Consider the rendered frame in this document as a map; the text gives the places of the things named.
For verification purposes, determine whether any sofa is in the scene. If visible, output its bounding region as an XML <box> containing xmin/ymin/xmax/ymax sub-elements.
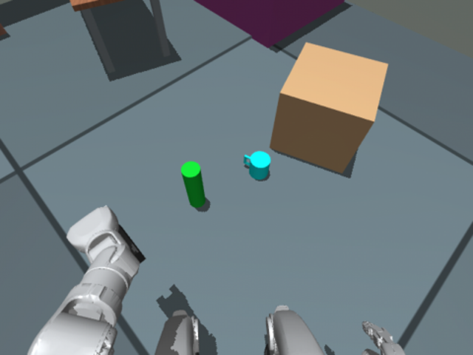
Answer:
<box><xmin>194</xmin><ymin>0</ymin><xmax>344</xmax><ymax>48</ymax></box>

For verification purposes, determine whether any left robot arm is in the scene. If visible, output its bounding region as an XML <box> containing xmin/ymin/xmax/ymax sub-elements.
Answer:
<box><xmin>27</xmin><ymin>229</ymin><xmax>140</xmax><ymax>355</ymax></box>

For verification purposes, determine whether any right robot hand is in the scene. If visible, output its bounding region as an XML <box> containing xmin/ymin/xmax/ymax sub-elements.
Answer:
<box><xmin>361</xmin><ymin>321</ymin><xmax>406</xmax><ymax>355</ymax></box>

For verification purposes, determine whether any left robot hand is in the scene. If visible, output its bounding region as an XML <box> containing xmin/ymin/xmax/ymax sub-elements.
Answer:
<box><xmin>67</xmin><ymin>206</ymin><xmax>138</xmax><ymax>273</ymax></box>

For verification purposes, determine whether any coffee table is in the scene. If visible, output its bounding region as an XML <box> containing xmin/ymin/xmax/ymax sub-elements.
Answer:
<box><xmin>70</xmin><ymin>0</ymin><xmax>170</xmax><ymax>73</ymax></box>

